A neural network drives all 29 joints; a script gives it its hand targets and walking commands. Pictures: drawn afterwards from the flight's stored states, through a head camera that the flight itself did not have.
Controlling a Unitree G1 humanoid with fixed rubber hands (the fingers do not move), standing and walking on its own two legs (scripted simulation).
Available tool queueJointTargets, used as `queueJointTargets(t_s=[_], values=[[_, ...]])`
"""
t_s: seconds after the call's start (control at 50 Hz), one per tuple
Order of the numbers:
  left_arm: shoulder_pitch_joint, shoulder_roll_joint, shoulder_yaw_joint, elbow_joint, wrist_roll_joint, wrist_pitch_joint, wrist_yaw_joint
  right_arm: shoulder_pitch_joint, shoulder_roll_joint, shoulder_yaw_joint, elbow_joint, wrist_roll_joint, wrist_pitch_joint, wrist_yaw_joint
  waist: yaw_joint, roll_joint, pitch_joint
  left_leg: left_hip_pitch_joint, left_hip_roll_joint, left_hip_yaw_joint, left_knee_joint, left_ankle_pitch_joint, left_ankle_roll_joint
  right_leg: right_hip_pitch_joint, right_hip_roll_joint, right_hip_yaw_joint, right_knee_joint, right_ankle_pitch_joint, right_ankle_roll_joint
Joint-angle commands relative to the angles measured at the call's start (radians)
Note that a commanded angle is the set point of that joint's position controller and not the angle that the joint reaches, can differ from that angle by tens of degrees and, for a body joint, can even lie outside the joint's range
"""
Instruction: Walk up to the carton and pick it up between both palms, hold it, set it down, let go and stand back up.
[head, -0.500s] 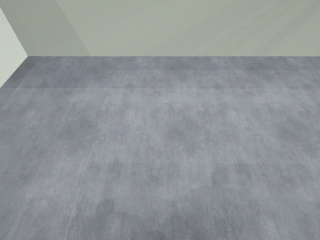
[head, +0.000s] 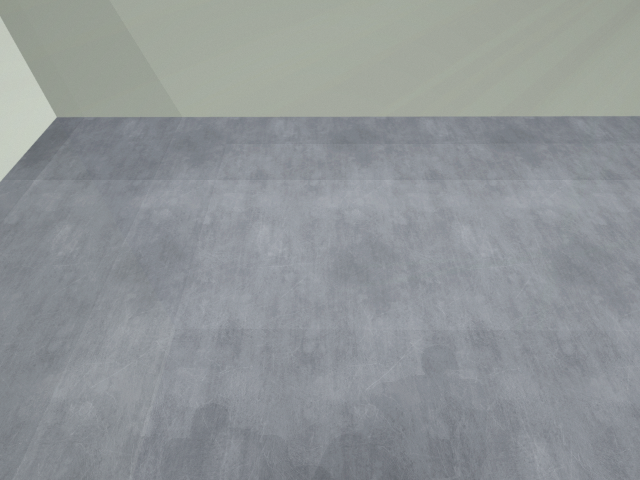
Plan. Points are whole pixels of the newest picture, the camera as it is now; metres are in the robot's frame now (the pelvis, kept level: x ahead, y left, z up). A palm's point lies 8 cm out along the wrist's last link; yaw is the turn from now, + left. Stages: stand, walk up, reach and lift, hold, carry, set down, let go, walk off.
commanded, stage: stand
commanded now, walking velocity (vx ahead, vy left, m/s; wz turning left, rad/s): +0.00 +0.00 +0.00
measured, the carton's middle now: out of the picture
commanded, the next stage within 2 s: walk up in 0.18 s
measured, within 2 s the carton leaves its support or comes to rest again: neither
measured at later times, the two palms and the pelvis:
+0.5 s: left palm out of the picture -0.02 +0.20 -0.15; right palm out of the picture -0.04 -0.21 -0.16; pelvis -0.01 +0.00 -0.01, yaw -5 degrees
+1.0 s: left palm out of the picture +0.07 +0.12 -0.12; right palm out of the picture -0.03 -0.34 -0.14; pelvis -0.01 -0.09 +0.01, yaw -20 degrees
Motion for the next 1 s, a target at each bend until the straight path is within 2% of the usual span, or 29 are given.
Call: queueJointTargets(t_s=[0.0,0.34,0.36,0.38,0.4,0.42,0.44,0.46,0.48,0.52,0.56,0.58,0.6,0.62,0.64,0.66,0.68,0.7,0.72,0.74,0.76,0.78,0.8,0.82,0.84,0.9,0.98], values=[[0.074,0.073,0.010,-0.010,0.000,-0.008,0.005,0.084,-0.076,-0.009,-0.003,0.000,-0.005,-0.004,-0.001,-0.004,0.075,-0.043,0.059,-0.062,-0.089,0.035,0.025,-0.051,-0.069,0.080,-0.102,-0.001,-0.029],[0.085,0.071,0.008,-0.004,0.001,-0.009,0.004,0.105,-0.067,-0.004,0.005,-0.002,-0.008,-0.004,-0.001,0.001,0.070,-0.053,0.057,-0.060,-0.091,0.030,0.022,-0.049,-0.071,0.082,-0.107,-0.008,-0.031],[0.039,0.145,0.039,-0.077,-0.024,0.000,-0.012,0.056,-0.182,-0.058,-0.036,0.007,-0.013,-0.036,-0.006,0.015,0.091,0.056,0.093,0.000,-0.028,-0.056,0.013,-0.205,-0.102,0.123,0.002,0.014,-0.026],[-0.006,0.156,0.045,-0.102,-0.023,0.002,-0.018,0.067,-0.202,-0.060,-0.051,0.010,-0.013,-0.049,-0.008,0.014,0.069,0.114,0.127,-0.024,-0.030,-0.081,0.027,-0.294,-0.093,0.117,0.055,0.021,-0.023],[-0.036,0.142,0.047,-0.122,-0.020,0.005,-0.022,0.085,-0.204,-0.060,-0.059,0.008,-0.011,-0.057,-0.013,0.055,0.068,0.133,0.184,-0.062,-0.071,-0.128,0.049,-0.351,-0.067,0.075,0.130,-0.007,-0.013],[-0.080,0.122,0.048,-0.153,-0.011,0.007,-0.025,0.129,-0.200,-0.063,-0.063,0.000,-0.006,-0.061,-0.041,0.146,0.049,0.079,0.275,-0.145,-0.143,-0.170,0.093,-0.333,-0.035,0.006,0.287,-0.090,0.006],[-0.087,0.110,0.062,-0.178,0.005,0.010,-0.026,0.131,-0.208,-0.068,-0.079,-0.011,-0.005,-0.067,-0.052,0.208,0.030,0.016,0.384,-0.216,-0.206,-0.159,0.154,-0.322,-0.030,-0.032,0.477,-0.238,0.023],[-0.078,0.110,0.073,-0.194,0.016,0.011,-0.028,0.104,-0.212,-0.067,-0.091,-0.018,-0.006,-0.072,-0.039,0.193,0.033,-0.023,0.432,-0.226,-0.220,-0.145,0.193,-0.331,-0.061,-0.035,0.586,-0.299,0.034],[-0.073,0.103,0.079,-0.202,0.017,0.009,-0.032,0.075,-0.200,-0.067,-0.102,-0.021,-0.006,-0.077,-0.023,0.162,0.045,-0.055,0.436,-0.199,-0.209,-0.108,0.203,-0.335,-0.087,-0.036,0.613,-0.318,0.040],[-0.049,0.067,0.083,-0.211,0.018,0.007,-0.039,0.057,-0.190,-0.076,-0.116,-0.028,-0.003,-0.080,0.003,0.112,0.071,-0.088,0.407,-0.114,-0.142,0.074,0.188,-0.340,-0.104,-0.059,0.595,-0.364,0.043],[-0.040,0.042,0.083,-0.215,0.008,0.012,-0.041,0.031,-0.203,-0.084,-0.116,-0.039,-0.004,-0.075,0.024,0.115,0.060,-0.124,0.343,0.028,-0.070,0.200,0.126,-0.250,-0.111,-0.091,0.445,-0.307,0.039],[-0.023,0.038,0.082,-0.210,0.002,0.010,-0.038,0.030,-0.216,-0.089,-0.115,-0.040,-0.003,-0.070,0.028,0.125,0.037,-0.109,0.319,0.069,-0.024,0.232,0.103,-0.213,-0.096,-0.112,0.373,-0.259,0.039],[-0.007,0.037,0.083,-0.200,-0.004,0.007,-0.034,0.040,-0.227,-0.090,-0.110,-0.039,-0.003,-0.065,0.031,0.119,0.015,-0.095,0.300,0.096,0.033,0.228,0.085,-0.169,-0.077,-0.140,0.284,-0.181,0.041],[0.023,0.041,0.085,-0.183,-0.009,0.001,-0.030,0.047,-0.239,-0.093,-0.103,-0.034,0.001,-0.060,0.047,0.100,-0.004,-0.110,0.278,0.127,0.113,0.177,0.064,-0.095,-0.052,-0.173,0.167,-0.060,0.043],[0.060,0.062,0.091,-0.162,-0.010,-0.007,-0.025,0.057,-0.230,-0.090,-0.098,-0.028,0.005,-0.053,0.060,0.028,-0.023,-0.156,0.244,0.161,0.229,0.082,0.035,0.001,-0.040,-0.173,0.060,0.054,0.039],[0.093,0.122,0.102,-0.155,-0.007,-0.018,-0.020,0.066,-0.184,-0.081,-0.109,-0.020,0.005,-0.043,0.071,-0.130,-0.042,-0.274,0.187,0.192,0.410,-0.129,-0.007,0.095,-0.134,0.000,-0.027,0.123,0.005],[0.125,0.256,0.126,-0.176,0.001,-0.025,-0.012,0.056,-0.105,-0.063,-0.141,-0.009,0.008,-0.039,0.076,-0.440,-0.057,-0.527,0.073,0.194,0.654,-0.491,-0.074,0.182,-0.433,0.430,-0.090,0.442,-0.086],[0.135,0.282,0.127,-0.180,0.011,-0.019,-0.006,0.001,-0.129,-0.092,-0.157,-0.025,0.022,-0.037,0.089,-0.292,-0.029,-0.480,0.111,0.095,0.687,-0.431,-0.064,0.105,-0.467,0.406,-0.113,0.542,-0.142],[0.142,0.297,0.128,-0.168,0.013,-0.015,-0.006,-0.038,-0.119,-0.094,-0.206,-0.022,0.025,-0.036,0.098,-0.332,-0.033,-0.479,0.119,0.069,0.713,-0.390,-0.067,0.063,-0.487,0.453,-0.136,0.499,-0.210],[0.112,0.253,0.115,-0.167,0.008,-0.011,-0.003,-0.092,-0.155,-0.082,-0.218,-0.017,0.025,-0.024,0.096,-0.225,0.002,-0.458,0.135,0.037,0.700,-0.333,-0.065,0.038,-0.400,0.358,-0.141,0.446,-0.186],[0.061,0.219,0.098,-0.169,0.008,-0.006,0.001,-0.108,-0.138,-0.080,-0.221,-0.012,0.023,-0.012,0.078,-0.197,0.018,-0.441,0.139,0.011,0.694,-0.266,-0.059,-0.004,-0.337,0.299,-0.138,0.402,-0.162],[0.004,0.192,0.087,-0.183,0.007,0.000,0.006,-0.085,-0.138,-0.076,-0.196,-0.011,0.022,-0.001,0.051,-0.135,0.013,-0.419,0.135,0.003,0.675,-0.202,-0.052,-0.009,-0.284,0.222,-0.129,0.397,-0.129],[-0.021,0.197,0.085,-0.193,0.007,0.000,0.008,-0.066,-0.128,-0.082,-0.196,-0.010,0.023,0.002,0.039,-0.127,-0.006,-0.426,0.119,0.011,0.680,-0.154,-0.048,0.015,-0.275,0.202,-0.122,0.425,-0.121],[-0.041,0.206,0.085,-0.201,0.008,0.000,0.005,-0.038,-0.130,-0.083,-0.181,-0.012,0.027,0.002,0.023,-0.096,-0.029,-0.423,0.106,0.018,0.694,-0.120,-0.049,0.047,-0.260,0.174,-0.114,0.447,-0.115],[-0.039,0.215,0.086,-0.203,0.007,-0.003,0.000,-0.027,-0.139,-0.088,-0.181,-0.014,0.031,0.000,0.019,-0.081,-0.052,-0.435,0.097,0.020,0.703,-0.098,-0.051,0.083,-0.256,0.175,-0.109,0.462,-0.112],[0.005,0.209,0.080,-0.189,-0.002,-0.007,-0.006,-0.071,-0.156,-0.094,-0.211,-0.019,0.044,0.000,0.036,-0.036,-0.062,-0.455,0.088,0.003,0.697,-0.048,-0.058,0.090,-0.241,0.202,-0.138,0.354,-0.091],[0.022,0.215,0.075,-0.177,0.002,-0.010,-0.011,-0.118,-0.163,-0.095,-0.245,-0.016,0.053,0.001,0.042,-0.085,-0.005,-0.483,0.083,-0.020,0.647,-0.016,-0.064,0.047,-0.245,0.284,-0.191,0.162,-0.118]])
